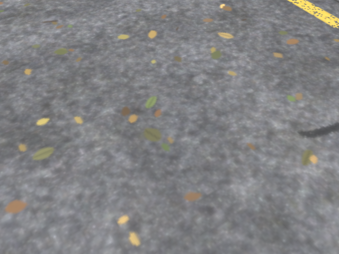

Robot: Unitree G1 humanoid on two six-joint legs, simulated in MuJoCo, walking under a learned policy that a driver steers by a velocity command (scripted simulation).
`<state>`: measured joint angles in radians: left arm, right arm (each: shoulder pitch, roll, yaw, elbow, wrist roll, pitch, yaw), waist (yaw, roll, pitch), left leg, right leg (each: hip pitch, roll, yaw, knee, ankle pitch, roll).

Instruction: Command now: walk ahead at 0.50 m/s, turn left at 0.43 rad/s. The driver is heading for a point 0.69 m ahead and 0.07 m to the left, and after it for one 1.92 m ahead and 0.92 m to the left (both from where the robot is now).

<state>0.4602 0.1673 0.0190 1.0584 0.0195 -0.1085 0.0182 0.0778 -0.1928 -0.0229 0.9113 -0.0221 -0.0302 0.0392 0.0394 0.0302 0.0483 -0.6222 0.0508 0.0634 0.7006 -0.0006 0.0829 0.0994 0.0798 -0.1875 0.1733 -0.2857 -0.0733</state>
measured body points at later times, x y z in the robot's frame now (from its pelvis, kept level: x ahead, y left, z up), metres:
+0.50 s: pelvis +0.27 +0.04 +0.01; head +0.29 +0.07 +0.45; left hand +0.38 +0.32 -0.11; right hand +0.31 -0.23 -0.12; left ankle +0.18 +0.07 -0.74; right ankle +0.47 -0.08 -0.68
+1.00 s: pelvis +0.55 +0.06 +0.01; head +0.57 +0.05 +0.46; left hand +0.50 +0.31 -0.13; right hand +0.72 -0.16 -0.12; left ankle +0.65 +0.24 -0.67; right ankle +0.52 +0.00 -0.74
